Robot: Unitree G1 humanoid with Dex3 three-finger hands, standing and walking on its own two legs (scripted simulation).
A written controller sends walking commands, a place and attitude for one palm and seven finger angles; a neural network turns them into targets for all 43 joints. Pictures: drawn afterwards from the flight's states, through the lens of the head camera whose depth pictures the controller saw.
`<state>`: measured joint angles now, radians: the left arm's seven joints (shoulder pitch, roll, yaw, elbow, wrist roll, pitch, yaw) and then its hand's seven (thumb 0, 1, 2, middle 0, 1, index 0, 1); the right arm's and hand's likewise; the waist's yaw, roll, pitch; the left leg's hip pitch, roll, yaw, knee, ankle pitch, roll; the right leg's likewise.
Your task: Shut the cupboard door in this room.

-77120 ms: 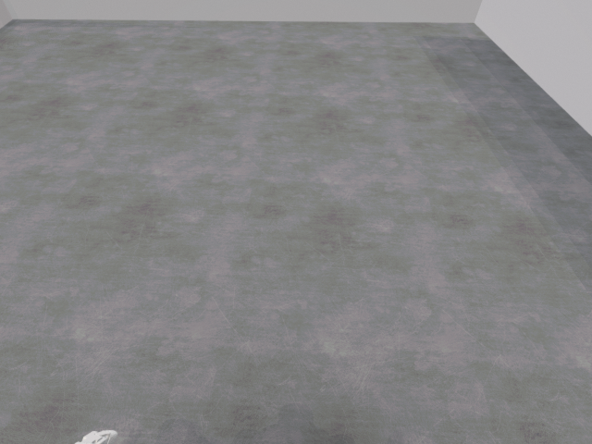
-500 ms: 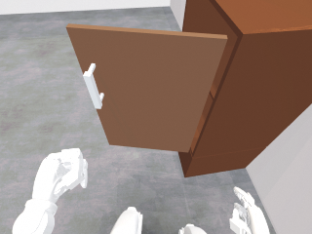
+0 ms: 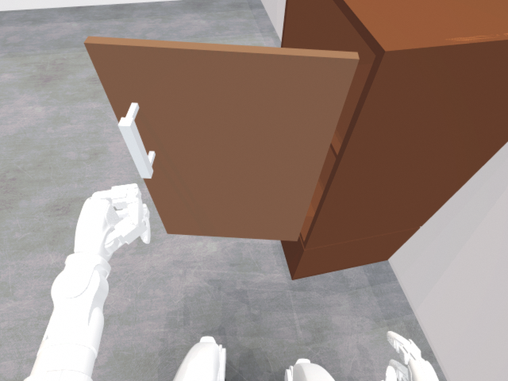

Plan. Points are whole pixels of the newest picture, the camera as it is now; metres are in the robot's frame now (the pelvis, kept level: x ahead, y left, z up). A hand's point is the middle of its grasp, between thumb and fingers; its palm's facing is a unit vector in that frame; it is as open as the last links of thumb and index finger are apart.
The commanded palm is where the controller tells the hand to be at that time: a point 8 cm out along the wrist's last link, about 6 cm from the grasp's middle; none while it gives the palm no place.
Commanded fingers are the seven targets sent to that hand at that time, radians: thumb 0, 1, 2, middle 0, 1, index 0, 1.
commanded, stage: bring the fist close to the handle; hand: left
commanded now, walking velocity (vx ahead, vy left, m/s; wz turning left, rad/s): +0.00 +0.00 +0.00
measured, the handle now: (140, 142) +0.50 +0.23 +0.05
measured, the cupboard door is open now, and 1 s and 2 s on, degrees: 75 75 57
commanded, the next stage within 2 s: push the door shut along its arc in 0.74 s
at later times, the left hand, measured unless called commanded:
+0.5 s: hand (151, 181) +0.41 +0.19 +0.05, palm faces -0.01 -1.00 -0.01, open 3.1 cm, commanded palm +0.38 +0.24 +0.06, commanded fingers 0.00 0.90 0.90 -1.30 -1.50 -1.30 -1.50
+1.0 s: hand (154, 181) +0.42 +0.19 +0.05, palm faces -0.02 -1.00 -0.03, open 3.1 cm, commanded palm +0.40 +0.24 +0.06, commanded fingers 0.00 0.90 0.90 -1.30 -1.50 -1.30 -1.50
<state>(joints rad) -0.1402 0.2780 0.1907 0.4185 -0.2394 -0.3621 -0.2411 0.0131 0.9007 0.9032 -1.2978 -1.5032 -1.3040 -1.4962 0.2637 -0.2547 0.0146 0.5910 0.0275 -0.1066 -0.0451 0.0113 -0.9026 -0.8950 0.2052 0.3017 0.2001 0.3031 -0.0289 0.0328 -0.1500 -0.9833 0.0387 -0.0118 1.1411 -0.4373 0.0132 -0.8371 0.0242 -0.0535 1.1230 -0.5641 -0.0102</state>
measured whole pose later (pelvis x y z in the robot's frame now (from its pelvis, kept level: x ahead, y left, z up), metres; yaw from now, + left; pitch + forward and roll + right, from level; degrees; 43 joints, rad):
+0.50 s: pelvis +0.00 +0.00 +0.00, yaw -1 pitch +19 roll -3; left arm -0.46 0.33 0.29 0.77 -0.20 -0.40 -0.26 0.01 0.90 0.90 -1.30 -1.50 -1.30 -1.50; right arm 0.31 -0.25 0.00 0.63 0.02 -0.03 -0.01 0.01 -0.90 -0.89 0.20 0.30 0.20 0.30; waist -0.07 0.03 -0.15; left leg -1.02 0.05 0.01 1.13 -0.44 0.02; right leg -0.88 0.03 -0.03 1.12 -0.55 -0.01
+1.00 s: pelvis +0.00 +0.00 +0.00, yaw -1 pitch +18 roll -3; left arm -0.53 0.35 0.28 0.89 -0.18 -0.45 -0.27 0.01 0.90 0.90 -1.30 -1.50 -1.31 -1.50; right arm 0.26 -0.25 0.02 0.62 0.02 -0.02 -0.03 0.01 -0.90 -0.89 0.21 0.30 0.20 0.30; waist -0.07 0.03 -0.14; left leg -1.03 0.05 -0.01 1.14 -0.43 0.01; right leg -0.89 0.03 -0.05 1.13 -0.56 -0.01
